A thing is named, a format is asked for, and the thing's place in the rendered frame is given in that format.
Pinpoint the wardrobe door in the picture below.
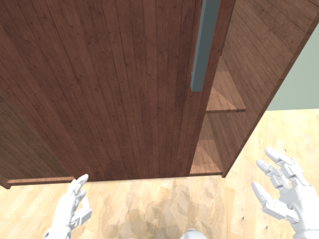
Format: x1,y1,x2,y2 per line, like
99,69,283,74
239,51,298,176
0,88,73,180
0,0,234,182

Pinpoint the left robot forearm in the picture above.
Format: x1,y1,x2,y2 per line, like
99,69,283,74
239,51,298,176
44,225,71,239

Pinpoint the handle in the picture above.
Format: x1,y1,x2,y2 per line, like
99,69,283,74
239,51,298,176
190,0,220,92

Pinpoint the right robot hand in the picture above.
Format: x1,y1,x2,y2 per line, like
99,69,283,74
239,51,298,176
251,147,319,232

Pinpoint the left robot hand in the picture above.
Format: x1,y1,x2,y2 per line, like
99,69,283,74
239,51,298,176
51,174,92,230

